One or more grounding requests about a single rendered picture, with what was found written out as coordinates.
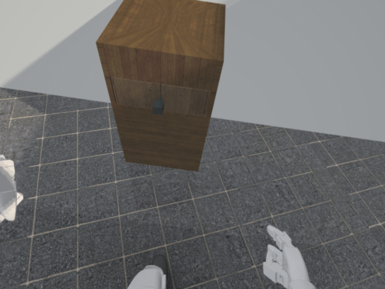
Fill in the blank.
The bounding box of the handle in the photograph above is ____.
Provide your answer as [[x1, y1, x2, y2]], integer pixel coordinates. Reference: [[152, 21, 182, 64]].
[[152, 97, 164, 115]]

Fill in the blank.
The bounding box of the robot left thigh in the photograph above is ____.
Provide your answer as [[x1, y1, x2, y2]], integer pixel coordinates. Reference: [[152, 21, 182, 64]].
[[127, 269, 166, 289]]

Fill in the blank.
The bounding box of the drawer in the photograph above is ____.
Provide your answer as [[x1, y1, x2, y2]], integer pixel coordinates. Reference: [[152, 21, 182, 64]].
[[111, 76, 210, 116]]

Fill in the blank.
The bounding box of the robot left foot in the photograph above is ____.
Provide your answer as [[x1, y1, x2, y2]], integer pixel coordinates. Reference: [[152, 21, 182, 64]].
[[152, 254, 168, 281]]

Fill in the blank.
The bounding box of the robot right hand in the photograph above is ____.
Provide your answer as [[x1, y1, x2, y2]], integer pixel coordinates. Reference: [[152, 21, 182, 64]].
[[263, 225, 310, 289]]

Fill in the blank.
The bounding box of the cabinet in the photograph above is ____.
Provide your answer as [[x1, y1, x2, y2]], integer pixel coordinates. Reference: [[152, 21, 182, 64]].
[[96, 0, 226, 172]]

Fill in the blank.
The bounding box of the robot left hand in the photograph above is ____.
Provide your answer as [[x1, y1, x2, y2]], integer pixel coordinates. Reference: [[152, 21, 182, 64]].
[[0, 155, 23, 223]]

